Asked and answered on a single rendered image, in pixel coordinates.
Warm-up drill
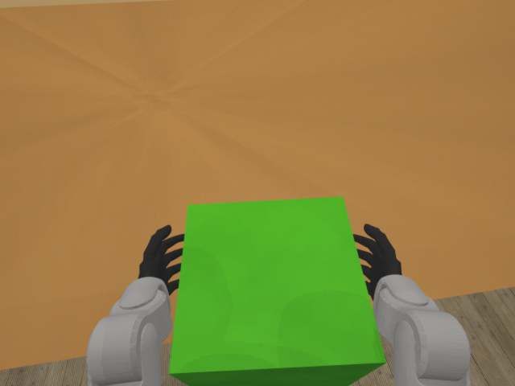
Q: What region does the left robot forearm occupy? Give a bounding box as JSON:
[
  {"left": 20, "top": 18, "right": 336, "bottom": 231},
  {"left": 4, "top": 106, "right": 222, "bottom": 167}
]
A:
[{"left": 86, "top": 277, "right": 173, "bottom": 386}]

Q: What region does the carton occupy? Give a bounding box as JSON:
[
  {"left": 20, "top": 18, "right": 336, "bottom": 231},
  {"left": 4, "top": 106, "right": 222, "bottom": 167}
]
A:
[{"left": 168, "top": 197, "right": 386, "bottom": 386}]

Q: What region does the right robot hand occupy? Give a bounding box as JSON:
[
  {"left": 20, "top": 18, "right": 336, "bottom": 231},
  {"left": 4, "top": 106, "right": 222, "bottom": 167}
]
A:
[{"left": 353, "top": 224, "right": 402, "bottom": 300}]

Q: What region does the left robot hand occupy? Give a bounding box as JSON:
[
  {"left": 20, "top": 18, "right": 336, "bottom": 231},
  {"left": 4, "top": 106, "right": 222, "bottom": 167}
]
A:
[{"left": 138, "top": 225, "right": 184, "bottom": 296}]

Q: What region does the right robot forearm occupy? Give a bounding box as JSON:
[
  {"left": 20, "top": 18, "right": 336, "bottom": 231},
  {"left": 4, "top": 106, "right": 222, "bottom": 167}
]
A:
[{"left": 373, "top": 274, "right": 471, "bottom": 386}]

